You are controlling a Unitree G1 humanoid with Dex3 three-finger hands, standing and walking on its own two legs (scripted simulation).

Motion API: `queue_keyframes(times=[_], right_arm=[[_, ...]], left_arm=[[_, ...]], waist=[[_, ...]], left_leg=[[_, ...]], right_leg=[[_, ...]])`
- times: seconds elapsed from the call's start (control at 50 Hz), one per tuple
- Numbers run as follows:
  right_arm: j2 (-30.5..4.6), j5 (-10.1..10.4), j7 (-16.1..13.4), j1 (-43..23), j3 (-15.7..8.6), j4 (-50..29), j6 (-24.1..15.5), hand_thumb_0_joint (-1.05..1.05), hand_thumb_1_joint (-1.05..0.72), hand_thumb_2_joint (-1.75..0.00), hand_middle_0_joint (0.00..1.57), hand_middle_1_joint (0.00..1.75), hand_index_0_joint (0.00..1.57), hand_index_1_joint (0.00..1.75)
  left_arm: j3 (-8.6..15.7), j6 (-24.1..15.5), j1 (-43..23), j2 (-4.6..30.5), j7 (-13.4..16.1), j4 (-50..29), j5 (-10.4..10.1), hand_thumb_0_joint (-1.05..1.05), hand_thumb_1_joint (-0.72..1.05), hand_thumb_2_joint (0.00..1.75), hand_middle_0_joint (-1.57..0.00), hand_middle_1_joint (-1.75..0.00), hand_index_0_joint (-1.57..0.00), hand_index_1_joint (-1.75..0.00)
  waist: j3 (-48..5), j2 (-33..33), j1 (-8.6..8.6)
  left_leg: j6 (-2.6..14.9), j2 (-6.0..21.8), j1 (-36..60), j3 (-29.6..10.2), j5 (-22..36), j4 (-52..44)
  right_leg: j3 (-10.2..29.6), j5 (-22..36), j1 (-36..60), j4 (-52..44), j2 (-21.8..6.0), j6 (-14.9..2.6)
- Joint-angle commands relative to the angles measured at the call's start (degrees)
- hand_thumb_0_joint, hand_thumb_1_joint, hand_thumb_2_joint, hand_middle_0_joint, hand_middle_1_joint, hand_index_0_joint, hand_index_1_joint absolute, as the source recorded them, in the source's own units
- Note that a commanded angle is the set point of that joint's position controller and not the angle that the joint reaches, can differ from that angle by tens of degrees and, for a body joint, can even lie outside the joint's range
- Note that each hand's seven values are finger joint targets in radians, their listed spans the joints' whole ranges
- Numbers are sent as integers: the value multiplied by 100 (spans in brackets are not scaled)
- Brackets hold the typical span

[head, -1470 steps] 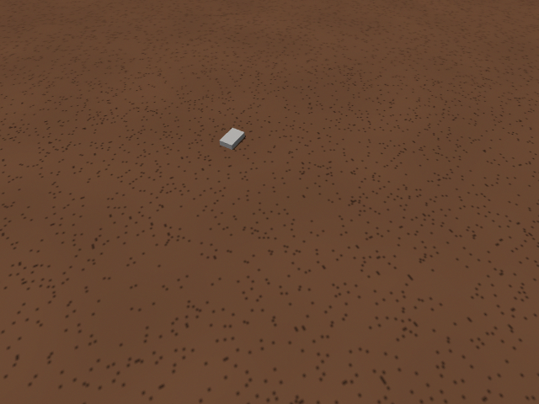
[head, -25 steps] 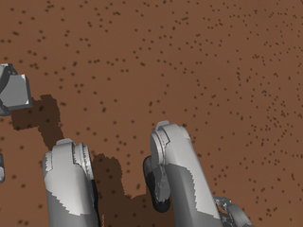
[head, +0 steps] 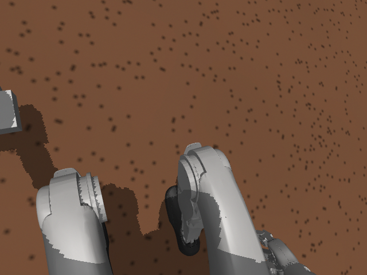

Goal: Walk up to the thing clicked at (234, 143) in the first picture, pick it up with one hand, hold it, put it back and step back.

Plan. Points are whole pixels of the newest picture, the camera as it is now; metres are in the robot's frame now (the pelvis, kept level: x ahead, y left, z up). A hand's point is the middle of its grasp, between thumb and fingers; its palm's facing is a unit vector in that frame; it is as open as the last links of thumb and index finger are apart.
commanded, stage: lower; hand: left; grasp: from above
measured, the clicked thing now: out of the picture +0.45 +0.34 -0.22
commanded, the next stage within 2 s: rest in 0.04 s
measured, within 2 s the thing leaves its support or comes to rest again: rests again in 1.04 s
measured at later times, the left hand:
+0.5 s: hand out of the picture +0.45 +0.32 -0.24, palm faces -0.48 -0.12 -0.87, open 10.9 cm
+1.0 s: hand out of the picture +0.45 +0.32 -0.27, palm faces -0.47 -0.12 -0.87, open 10.9 cm
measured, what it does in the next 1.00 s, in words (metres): stands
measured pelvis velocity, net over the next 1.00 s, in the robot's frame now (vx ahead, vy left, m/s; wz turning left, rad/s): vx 0.00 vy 0.01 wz -0.07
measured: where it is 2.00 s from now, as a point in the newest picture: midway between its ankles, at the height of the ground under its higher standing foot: (144, 246)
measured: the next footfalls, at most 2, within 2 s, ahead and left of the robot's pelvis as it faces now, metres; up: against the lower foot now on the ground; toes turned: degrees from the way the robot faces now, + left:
none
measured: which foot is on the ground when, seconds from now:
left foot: down 0.00-1.00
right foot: down 0.00-1.00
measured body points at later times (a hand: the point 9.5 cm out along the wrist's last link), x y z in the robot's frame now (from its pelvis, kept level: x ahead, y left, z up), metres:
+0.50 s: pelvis +0.00 +0.00 -0.02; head +0.28 +0.10 +0.32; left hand +0.47 +0.32 -0.19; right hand +0.05 -0.26 -0.09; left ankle +0.07 +0.12 -0.29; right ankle +0.10 -0.12 -0.29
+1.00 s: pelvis +0.00 +0.01 -0.02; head +0.28 +0.12 +0.31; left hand +0.47 +0.33 -0.22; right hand +0.06 -0.26 -0.08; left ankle +0.07 +0.12 -0.29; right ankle +0.10 -0.12 -0.29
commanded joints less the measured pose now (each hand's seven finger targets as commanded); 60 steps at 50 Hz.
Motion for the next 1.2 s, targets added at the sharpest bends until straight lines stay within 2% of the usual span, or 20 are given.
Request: queue_keyframes(times=[0.0,0.12,0.3,0.34,0.4,0.42,0.48,0.5,0.52,0.54,0.58,0.62,0.68,0.8,0.96,1.04,1.06,1.08,1.1,1.18], right_arm=[[-1555,-83,-60,1253,-407,23,0,0,-90,-90,20,30,20,30],[-1622,-174,-33,1234,-319,29,-63,0,-90,-90,20,30,20,30],[-1755,-248,25,1199,-169,-23,-240,0,-89,-89,20,30,20,30],[-1825,-243,6,1165,-132,-59,-257,0,-89,-89,20,30,20,30],[-1878,-271,34,1215,-81,-122,-311,0,-89,-89,20,30,20,30],[-1954,-283,14,1131,-85,-191,-304,0,-89,-89,20,30,20,30],[-1937,-320,36,1066,-4,-213,-333,0,-89,-89,20,30,20,30],[-2022,-374,37,1128,-14,-151,-331,0,-89,-89,20,30,20,30],[-1881,-361,51,1020,59,-206,-335,0,-89,-89,20,30,20,30],[-1941,-365,44,975,67,-240,-338,0,-89,-89,20,30,20,30],[-1907,-391,53,947,112,-130,-353,0,-90,-90,20,30,20,30],[-2062,-409,48,944,99,-222,-392,0,-89,-89,20,30,20,30],[-1953,-425,89,914,149,-136,-420,0,-90,-90,20,30,20,30],[-2057,-472,176,871,197,-110,-530,0,-90,-90,20,30,20,30],[-2192,-533,289,832,275,-245,-667,0,-90,-90,20,30,20,30],[-2225,-529,293,736,293,-289,-690,0,-90,-90,20,30,20,30],[-2172,-531,320,682,340,-396,-721,0,-90,-90,20,30,20,30],[-2232,-548,313,741,309,-304,-708,0,-90,-90,20,30,20,30],[-2224,-541,326,724,341,-279,-710,0,-90,-90,20,30,20,30],[-2244,-544,317,779,373,-294,-698,0,-90,-90,20,30,20,30]], left_arm=[[245,-123,-1775,1599,456,-741,37,0,74,79,-107,-72,-109,-70],[292,-64,-1822,1758,760,-573,206,0,72,81,-106,-72,-107,-71],[166,149,-1621,1688,773,-35,-38,0,68,76,-100,-69,-102,-67],[276,106,-1672,1986,789,-253,-67,0,67,73,-99,-68,-101,-65],[274,79,-1614,1974,764,-234,-58,0,69,72,-101,-67,-104,-64],[502,42,-1538,2266,820,-273,-44,0,69,71,-101,-65,-104,-63],[365,16,-1444,2093,869,-78,-7,0,71,74,-103,-67,-105,-65],[621,13,-1360,2395,922,57,19,0,73,72,-103,-67,-106,-64],[333,-22,-1458,2147,904,-182,36,0,70,74,-103,-65,-105,-63],[441,-32,-1480,2273,939,-94,-19,0,71,72,-103,-65,-105,-63],[278,-39,-1500,2191,987,-75,4,0,71,73,-104,-65,-106,-63],[452,-32,-1426,2413,1054,54,55,0,73,76,-105,-66,-106,-64],[164,-27,-1536,2139,1097,37,81,0,72,75,-105,-66,-107,-65],[97,21,-1594,2078,1175,166,24,0,72,73,-104,-66,-106,-64],[299,66,-1515,2378,1249,357,77,0,73,74,-105,-68,-107,-66],[387,18,-1518,2555,1266,237,-5,0,69,74,-101,-68,-103,-66],[110,2,-1655,2272,1238,200,19,0,70,74,-103,-67,-105,-65],[334,5,-1488,2512,1275,220,-25,0,69,73,-102,-68,-104,-66],[289,31,-1394,2586,1273,410,78,0,69,76,-102,-69,-104,-68],[410,-5,-1338,2639,1304,431,-62,0,66,75,-101,-67,-102,-65]], waist=[[-3863,2481,-82],[-3810,2602,-164],[-3376,2276,-363],[-3584,2361,-285],[-3474,2325,-376],[-3673,2412,-327],[-3512,2467,-400],[-3360,2362,-449],[-3487,2476,-350],[-3455,2442,-414],[-3236,2557,-381],[-3175,2426,-454],[-3121,2619,-490],[-2976,2634,-589],[-2861,2769,-702],[-2931,2806,-628],[-2852,2876,-717],[-3054,2819,-633],[-2918,2752,-661],[-2902,2475,-673]], left_leg=[[100,-13,3191,464,1312,-1398],[118,5,3118,456,1286,-1272],[138,48,2796,359,1259,-1112],[132,49,2835,366,1350,-1089],[120,62,2858,351,1422,-1004],[95,74,2926,320,1552,-1027],[86,94,2995,298,1621,-951],[99,103,2848,281,1533,-902],[108,107,2836,300,1465,-954],[124,101,2762,295,1385,-926],[112,122,2703,290,1229,-930],[115,123,2696,258,1232,-923],[92,145,2820,214,1188,-976],[42,159,2971,93,1319,-1022],[17,200,3068,63,1511,-911],[24,203,3001,17,1294,-1007],[22,202,2996,19,1254,-986],[19,222,3128,-20,1378,-1009],[40,220,2972,22,1290,-932],[92,213,2748,29,1333,-859]], right_leg=[[-488,1367,1844,-1110,156,-417],[-525,1428,1800,-1037,184,-407],[-613,1432,1803,-1003,223,-391],[-604,1501,2004,-1029,220,-395],[-639,1545,2046,-1000,234,-395],[-667,1635,2190,-974,238,-406],[-699,1727,2133,-924,257,-407],[-729,1668,2118,-925,267,-396],[-660,1645,2242,-963,291,-377],[-688,1600,2236,-977,286,-375],[-701,1462,2064,-984,306,-392],[-751,1466,2081,-967,299,-382],[-760,1449,1975,-904,324,-390],[-888,1555,1858,-827,318,-373],[-904,1748,1962,-750,305,-351],[-931,1557,2012,-813,326,-355],[-922,1554,1944,-773,317,-357],[-955,1660,2081,-800,331,-339],[-923,1607,2052,-760,341,-342],[-925,1664,2247,-906,363,-313]])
